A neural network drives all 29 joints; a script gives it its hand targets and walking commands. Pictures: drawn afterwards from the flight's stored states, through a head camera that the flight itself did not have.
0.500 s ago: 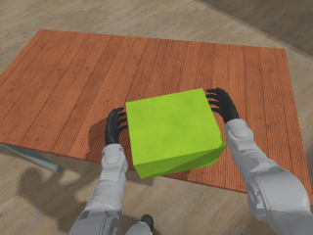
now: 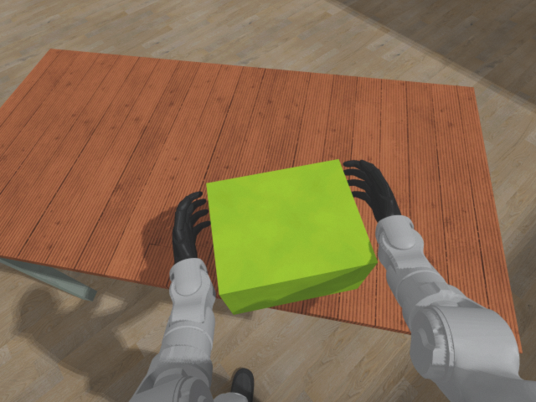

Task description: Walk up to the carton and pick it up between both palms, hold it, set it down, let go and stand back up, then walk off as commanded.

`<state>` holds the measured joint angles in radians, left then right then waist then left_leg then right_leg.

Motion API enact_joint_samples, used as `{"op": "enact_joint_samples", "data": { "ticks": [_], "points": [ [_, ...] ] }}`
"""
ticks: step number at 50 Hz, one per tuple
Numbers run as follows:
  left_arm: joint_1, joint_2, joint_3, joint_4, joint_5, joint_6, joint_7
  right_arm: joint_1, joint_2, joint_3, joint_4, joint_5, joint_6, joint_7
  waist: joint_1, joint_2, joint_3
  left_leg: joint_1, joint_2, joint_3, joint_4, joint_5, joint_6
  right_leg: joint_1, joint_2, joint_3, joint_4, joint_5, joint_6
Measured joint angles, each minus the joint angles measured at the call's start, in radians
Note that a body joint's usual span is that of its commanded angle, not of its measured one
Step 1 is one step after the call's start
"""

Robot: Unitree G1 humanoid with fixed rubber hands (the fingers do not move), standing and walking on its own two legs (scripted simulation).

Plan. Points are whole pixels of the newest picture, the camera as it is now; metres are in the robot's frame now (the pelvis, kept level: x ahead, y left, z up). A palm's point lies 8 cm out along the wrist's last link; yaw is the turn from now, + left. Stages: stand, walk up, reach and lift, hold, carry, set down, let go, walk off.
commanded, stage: reach and lift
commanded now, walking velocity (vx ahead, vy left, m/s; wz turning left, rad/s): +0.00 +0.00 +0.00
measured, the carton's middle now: (285, 238) +0.36 +0.07 -0.05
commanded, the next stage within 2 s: none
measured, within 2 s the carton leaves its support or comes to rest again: leaves its support in 0.98 s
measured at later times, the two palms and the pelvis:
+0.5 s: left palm (188, 248) +0.30 +0.21 -0.02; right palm (381, 208) +0.42 -0.08 +0.00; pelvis +0.01 +0.00 +0.00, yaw +0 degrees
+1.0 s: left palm (184, 251) +0.29 +0.22 -0.01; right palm (385, 222) +0.39 -0.08 +0.01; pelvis +0.00 +0.00 +0.00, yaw +2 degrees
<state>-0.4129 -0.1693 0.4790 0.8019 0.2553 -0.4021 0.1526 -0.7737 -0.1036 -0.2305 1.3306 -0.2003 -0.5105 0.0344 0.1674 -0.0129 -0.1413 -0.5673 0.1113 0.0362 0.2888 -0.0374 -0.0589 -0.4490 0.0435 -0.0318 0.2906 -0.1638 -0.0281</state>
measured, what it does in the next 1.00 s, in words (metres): stands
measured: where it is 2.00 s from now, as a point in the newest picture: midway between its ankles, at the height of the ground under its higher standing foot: outside the picture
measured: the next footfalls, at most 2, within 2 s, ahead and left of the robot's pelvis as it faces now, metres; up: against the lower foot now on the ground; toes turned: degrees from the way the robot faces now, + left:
none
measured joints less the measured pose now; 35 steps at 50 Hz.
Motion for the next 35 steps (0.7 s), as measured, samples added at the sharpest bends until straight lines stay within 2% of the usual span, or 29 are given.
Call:
{"op": "enact_joint_samples", "data": {
  "ticks": [13,25,35],
  "points": [
    [0.021,0.000,0.016,0.001,-0.004,-0.036,-0.009,0.024,0.016,0.032,-0.011,0.019,-0.043,-0.019,0.000,0.008,0.004,0.016,0.002,0.004,-0.020,0.001,-0.001,0.015,0.002,0.002,-0.019,0.000,-0.003],
    [0.021,-0.001,0.029,0.010,-0.009,-0.051,-0.016,0.030,0.022,0.047,-0.029,0.019,-0.042,-0.032,-0.003,0.014,0.002,0.012,0.000,0.009,-0.023,0.003,0.003,0.006,0.000,0.004,-0.013,-0.002,-0.001],
    [0.033,0.005,-0.011,0.011,-0.027,-0.049,0.001,0.060,0.012,0.095,-0.060,0.035,-0.038,-0.053,-0.016,0.014,-0.008,0.007,-0.004,0.000,-0.014,-0.001,0.003,0.013,-0.004,-0.006,-0.019,-0.002,0.004]
  ]
}}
